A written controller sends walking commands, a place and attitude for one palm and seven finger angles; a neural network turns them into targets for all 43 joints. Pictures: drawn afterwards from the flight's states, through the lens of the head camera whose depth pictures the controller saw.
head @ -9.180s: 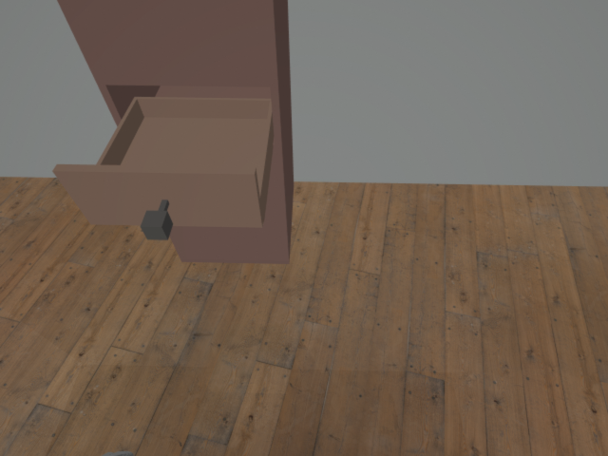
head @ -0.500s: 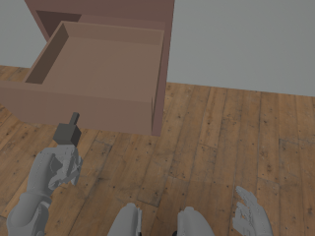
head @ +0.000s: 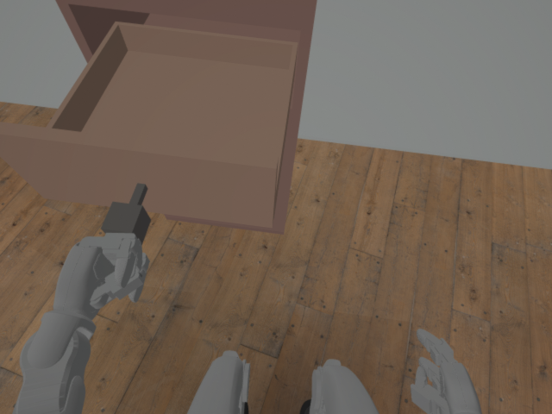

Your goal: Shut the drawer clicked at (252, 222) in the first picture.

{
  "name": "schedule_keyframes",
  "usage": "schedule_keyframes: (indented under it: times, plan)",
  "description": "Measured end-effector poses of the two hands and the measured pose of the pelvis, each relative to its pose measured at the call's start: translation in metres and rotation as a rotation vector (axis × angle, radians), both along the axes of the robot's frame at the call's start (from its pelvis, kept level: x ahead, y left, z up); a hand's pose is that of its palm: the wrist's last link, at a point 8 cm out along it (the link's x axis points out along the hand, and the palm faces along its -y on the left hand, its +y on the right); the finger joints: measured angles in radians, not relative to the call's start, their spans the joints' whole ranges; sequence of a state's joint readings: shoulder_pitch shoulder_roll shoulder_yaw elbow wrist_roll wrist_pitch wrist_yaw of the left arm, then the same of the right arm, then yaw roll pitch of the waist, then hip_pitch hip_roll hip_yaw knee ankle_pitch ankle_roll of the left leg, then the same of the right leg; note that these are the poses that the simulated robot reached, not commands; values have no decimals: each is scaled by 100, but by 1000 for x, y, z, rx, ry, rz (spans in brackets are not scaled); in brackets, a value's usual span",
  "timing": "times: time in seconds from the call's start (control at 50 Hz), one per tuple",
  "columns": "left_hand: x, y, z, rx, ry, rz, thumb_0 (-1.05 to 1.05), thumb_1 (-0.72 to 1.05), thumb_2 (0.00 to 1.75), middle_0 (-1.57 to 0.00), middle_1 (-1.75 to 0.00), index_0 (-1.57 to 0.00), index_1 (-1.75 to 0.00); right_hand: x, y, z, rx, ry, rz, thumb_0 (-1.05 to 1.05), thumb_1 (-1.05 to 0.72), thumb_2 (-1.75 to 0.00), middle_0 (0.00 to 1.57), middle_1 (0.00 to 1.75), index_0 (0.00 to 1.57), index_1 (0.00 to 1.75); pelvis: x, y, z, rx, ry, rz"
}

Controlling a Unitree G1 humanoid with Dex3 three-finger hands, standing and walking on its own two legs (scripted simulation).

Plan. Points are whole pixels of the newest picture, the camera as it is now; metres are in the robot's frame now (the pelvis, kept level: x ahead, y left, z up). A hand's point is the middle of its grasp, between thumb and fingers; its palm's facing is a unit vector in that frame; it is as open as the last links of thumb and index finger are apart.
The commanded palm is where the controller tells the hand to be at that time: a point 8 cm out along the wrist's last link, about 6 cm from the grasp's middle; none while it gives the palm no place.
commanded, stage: push the drawer shut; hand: left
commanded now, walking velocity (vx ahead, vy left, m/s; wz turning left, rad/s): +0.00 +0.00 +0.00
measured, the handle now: (132, 210) +0.38 +0.23 +0.04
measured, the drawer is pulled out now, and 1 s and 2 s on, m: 0.29 0.15 0.04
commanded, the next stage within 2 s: none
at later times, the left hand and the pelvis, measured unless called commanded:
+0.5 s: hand (156, 230) +0.35 +0.19 +0.03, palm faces -0.09 -0.99 -0.05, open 3.3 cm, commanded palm +0.35 +0.24 +0.04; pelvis -0.01 +0.00 +0.01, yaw +0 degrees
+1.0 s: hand (166, 186) +0.43 +0.19 +0.03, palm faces -0.10 -0.99 -0.03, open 3.1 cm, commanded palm +0.41 +0.24 +0.04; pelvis +0.00 +0.00 +0.00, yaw -1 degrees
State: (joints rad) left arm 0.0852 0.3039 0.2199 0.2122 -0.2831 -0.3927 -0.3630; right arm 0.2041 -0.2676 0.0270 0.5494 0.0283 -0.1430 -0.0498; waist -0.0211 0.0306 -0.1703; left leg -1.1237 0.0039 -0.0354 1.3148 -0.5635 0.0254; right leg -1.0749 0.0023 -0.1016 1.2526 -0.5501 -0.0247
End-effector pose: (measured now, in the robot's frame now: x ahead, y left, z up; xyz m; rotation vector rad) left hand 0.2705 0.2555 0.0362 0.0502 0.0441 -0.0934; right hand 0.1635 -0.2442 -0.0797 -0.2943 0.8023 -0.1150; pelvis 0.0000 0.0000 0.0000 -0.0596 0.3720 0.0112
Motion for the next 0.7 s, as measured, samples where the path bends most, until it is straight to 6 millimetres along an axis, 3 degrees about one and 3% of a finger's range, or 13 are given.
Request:
schedule_keyframes:
  times: [0.28, 0.7]
  plan:
    - [32, -6, 2, -6, -5, 4, 3, 89, 95, -140, -160, -140, -160, -20, 4, -1, 5, 43, -22, 1, -90, -90, 20, 30, 20, 30, -6, 4, 4, 2, -5, -4]
    - [94, -12, 2, 2, -7, 5, 3, 90, 95, -140, -160, -140, -160, -56, -9, -9, -7, 192, -86, 1, -91, -90, 20, 30, 20, 30, -3, 2, 7, 9, 10, -17]
